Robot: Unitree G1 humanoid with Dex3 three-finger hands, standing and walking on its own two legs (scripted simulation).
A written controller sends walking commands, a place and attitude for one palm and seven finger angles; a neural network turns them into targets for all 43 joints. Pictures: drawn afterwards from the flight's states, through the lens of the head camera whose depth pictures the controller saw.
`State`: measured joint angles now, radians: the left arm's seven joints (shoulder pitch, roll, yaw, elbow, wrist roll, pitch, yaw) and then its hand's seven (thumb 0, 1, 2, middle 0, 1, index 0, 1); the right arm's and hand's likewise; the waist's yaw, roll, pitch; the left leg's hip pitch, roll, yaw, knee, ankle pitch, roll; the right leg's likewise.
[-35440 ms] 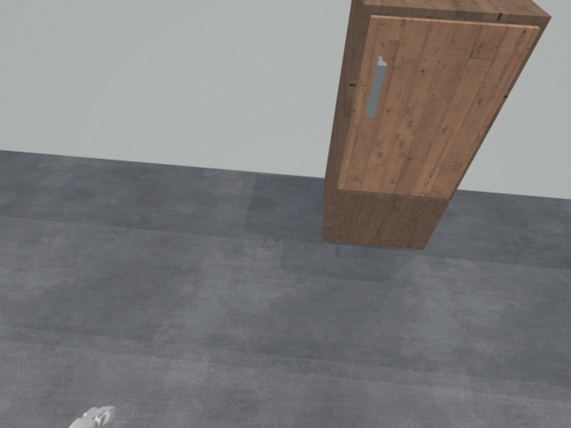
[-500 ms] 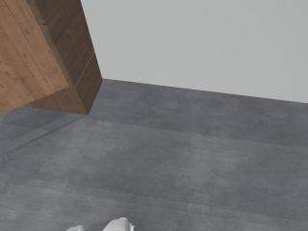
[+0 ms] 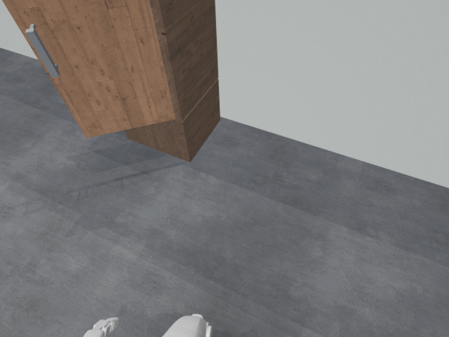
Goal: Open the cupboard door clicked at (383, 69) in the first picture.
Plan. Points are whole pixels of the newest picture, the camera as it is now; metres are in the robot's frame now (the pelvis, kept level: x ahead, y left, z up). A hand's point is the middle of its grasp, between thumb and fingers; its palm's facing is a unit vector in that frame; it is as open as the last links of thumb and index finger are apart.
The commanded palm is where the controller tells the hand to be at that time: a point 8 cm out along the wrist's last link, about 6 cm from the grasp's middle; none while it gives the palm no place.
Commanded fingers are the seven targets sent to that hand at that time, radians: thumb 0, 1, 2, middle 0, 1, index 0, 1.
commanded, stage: turn to face it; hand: left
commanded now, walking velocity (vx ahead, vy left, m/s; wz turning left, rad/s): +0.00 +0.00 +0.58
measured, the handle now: (44, 51) +0.91 +0.64 +0.01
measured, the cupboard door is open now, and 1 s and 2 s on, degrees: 42 42 42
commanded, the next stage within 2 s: take the last steps up to it in 0.54 s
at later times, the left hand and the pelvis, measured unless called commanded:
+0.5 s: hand out of the picture +0.05 +0.23 -0.16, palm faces +0.26 -0.93 -0.26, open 7.4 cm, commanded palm none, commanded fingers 0.00 0.90 0.90 -0.20 -0.30 -0.20 -0.30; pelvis +0.02 +0.00 +0.00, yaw +14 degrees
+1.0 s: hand out of the picture -0.02 +0.23 -0.17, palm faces +0.42 -0.89 -0.19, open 7.4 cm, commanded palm none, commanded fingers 0.00 0.90 0.90 -0.20 -0.30 -0.20 -0.30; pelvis +0.04 +0.04 +0.00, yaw +22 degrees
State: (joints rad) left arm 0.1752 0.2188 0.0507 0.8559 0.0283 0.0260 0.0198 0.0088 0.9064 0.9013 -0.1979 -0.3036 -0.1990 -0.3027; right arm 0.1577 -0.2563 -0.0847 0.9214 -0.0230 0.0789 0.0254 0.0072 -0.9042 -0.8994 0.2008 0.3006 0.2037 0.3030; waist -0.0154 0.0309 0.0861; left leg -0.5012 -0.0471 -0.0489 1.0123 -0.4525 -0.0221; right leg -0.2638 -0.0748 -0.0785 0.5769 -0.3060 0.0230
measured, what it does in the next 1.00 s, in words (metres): steps on the spot, turning left: left foot, then right foot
